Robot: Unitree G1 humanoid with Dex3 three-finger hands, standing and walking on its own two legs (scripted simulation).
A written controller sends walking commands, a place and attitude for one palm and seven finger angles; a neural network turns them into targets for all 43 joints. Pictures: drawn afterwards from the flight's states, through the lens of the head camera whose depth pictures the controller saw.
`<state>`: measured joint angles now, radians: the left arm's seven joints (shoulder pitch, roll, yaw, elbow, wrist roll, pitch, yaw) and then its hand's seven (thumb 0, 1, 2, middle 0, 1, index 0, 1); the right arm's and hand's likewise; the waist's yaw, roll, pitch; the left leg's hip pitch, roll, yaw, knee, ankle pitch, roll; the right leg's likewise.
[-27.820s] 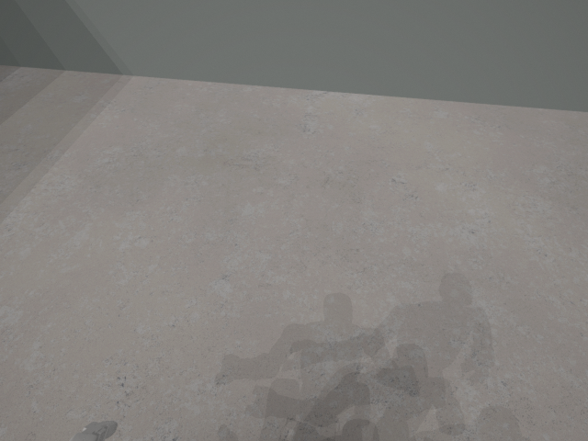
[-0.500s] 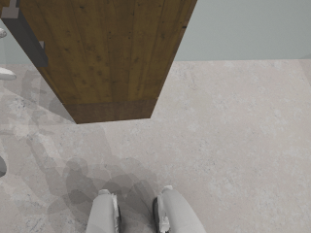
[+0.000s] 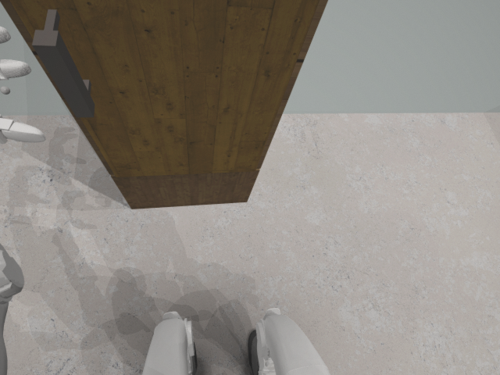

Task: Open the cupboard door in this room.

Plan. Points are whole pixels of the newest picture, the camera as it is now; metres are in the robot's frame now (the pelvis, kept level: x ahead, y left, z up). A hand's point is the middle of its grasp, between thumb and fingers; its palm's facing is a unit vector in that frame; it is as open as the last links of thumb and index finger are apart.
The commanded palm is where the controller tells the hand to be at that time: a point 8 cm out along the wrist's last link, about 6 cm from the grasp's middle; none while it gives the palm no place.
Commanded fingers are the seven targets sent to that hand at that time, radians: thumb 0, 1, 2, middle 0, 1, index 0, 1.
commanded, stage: move the hooked fingers beside the handle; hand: left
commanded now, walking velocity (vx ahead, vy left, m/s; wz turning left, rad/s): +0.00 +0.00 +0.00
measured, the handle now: (70, 67) +0.55 +0.23 +0.07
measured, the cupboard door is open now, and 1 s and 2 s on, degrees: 0 0 0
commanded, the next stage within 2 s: slide the fingers in behind the handle in 0.02 s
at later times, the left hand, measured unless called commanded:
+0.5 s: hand (28, 89) +0.51 +0.27 +0.07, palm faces +0.05 -1.00 -0.03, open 13.9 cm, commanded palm +0.50 +0.29 +0.07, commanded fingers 0.00 -0.50 0.30 -0.30 -1.20 -0.30 -1.20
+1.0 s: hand (36, 91) +0.51 +0.26 +0.07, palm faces +0.10 -1.00 +0.00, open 14.2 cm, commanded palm +0.50 +0.26 +0.07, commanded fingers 0.00 -0.50 0.30 -0.30 -1.20 -0.30 -1.20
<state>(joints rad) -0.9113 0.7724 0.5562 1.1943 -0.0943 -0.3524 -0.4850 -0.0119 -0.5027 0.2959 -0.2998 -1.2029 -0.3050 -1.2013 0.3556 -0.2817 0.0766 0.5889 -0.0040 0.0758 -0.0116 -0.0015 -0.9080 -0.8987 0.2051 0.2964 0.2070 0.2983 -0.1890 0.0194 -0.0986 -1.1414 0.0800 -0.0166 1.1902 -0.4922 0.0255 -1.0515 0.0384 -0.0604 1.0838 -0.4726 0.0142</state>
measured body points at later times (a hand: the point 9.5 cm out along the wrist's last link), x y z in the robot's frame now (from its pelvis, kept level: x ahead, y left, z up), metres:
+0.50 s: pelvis -0.01 +0.00 +0.00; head +0.16 +0.04 +0.41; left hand +0.50 +0.33 +0.07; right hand +0.00 -0.27 -0.10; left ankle +0.03 +0.10 -0.64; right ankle +0.02 -0.14 -0.64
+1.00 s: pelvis +0.00 +0.00 +0.00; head +0.16 +0.05 +0.42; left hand +0.50 +0.32 +0.07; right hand +0.02 -0.27 -0.10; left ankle +0.03 +0.10 -0.64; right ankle +0.02 -0.14 -0.64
